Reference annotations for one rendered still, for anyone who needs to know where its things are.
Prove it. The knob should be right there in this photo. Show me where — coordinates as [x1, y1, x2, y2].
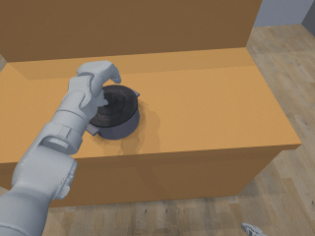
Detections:
[103, 92, 117, 107]

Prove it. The pot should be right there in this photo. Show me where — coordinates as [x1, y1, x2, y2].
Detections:
[86, 89, 140, 140]

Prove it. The lid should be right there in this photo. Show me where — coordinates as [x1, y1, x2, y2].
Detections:
[90, 85, 138, 128]

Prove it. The robot left upper arm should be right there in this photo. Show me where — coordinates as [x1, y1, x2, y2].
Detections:
[0, 145, 78, 236]

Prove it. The table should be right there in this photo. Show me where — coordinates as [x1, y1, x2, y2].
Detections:
[0, 0, 302, 208]

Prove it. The right robot hand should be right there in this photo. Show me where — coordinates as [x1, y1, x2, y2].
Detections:
[241, 222, 267, 236]

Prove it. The robot left forearm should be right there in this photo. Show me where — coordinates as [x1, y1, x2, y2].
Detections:
[11, 70, 103, 187]

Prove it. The left robot hand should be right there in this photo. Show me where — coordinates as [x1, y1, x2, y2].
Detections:
[77, 60, 121, 107]

